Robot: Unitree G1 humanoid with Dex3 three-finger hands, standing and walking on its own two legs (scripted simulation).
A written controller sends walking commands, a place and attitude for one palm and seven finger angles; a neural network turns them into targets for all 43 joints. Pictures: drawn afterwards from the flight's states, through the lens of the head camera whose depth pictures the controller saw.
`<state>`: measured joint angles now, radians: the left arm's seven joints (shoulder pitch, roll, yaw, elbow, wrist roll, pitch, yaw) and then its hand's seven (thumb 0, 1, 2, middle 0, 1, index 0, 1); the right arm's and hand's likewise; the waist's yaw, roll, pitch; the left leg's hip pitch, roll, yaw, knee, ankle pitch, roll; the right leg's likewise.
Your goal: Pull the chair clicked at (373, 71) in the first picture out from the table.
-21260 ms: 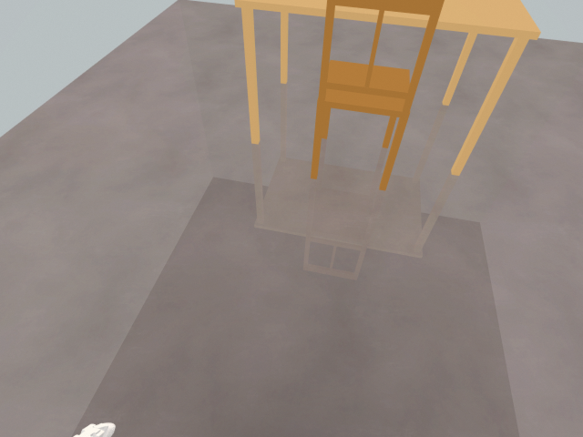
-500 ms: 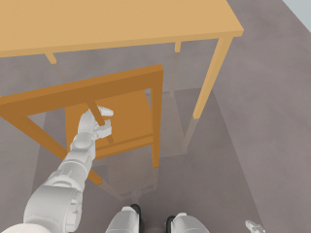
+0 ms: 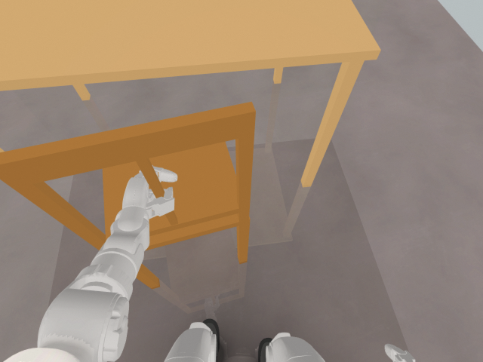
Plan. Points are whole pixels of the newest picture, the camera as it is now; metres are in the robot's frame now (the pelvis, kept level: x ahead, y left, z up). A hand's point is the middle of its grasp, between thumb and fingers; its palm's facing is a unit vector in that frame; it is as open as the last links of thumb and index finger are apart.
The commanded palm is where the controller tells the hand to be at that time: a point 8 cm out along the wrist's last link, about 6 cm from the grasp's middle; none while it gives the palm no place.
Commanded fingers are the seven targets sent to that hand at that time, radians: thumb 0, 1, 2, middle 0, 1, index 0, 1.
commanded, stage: stop walking, hand still on the chair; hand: left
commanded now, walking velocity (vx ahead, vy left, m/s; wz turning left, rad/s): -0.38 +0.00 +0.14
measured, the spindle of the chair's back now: (160, 195) +0.43 +0.16 -0.07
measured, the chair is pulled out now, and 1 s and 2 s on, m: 0.13 0.16 0.16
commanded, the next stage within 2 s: open the thumb and straighten the fingers in 1.08 s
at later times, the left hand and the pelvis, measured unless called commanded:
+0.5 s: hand (168, 211) +0.38 +0.13 -0.04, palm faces +0.01 -0.99 -0.16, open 5.1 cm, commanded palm +0.36 +0.18 -0.02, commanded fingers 0.00 0.90 0.90 -0.50 -1.45 -0.50 -1.45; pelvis +0.04 +0.00 +0.02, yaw +0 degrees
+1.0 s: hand (168, 211) +0.38 +0.13 -0.04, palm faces +0.03 -0.99 -0.16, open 5.2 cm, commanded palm +0.36 +0.18 -0.02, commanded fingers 0.00 0.90 0.90 -0.50 -1.45 -0.50 -1.45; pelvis +0.10 -0.01 +0.02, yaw +1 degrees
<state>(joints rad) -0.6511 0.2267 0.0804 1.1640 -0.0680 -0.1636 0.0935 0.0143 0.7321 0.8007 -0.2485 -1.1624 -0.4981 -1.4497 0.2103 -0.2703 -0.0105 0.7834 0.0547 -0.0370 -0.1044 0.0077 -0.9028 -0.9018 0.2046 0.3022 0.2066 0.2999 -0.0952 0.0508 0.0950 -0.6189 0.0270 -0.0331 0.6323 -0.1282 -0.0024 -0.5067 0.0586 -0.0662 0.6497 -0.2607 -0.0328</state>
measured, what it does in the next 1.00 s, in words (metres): shifts its weight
